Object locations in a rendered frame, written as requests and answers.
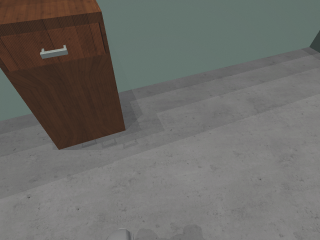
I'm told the handle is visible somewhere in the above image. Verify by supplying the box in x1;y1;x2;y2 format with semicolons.
40;45;68;59

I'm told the drawer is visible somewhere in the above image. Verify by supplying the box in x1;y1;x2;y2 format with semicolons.
0;23;106;72

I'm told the cabinet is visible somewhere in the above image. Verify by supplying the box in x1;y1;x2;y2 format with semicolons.
0;0;126;150

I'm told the left robot thigh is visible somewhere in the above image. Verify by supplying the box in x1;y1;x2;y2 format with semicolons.
106;229;134;240

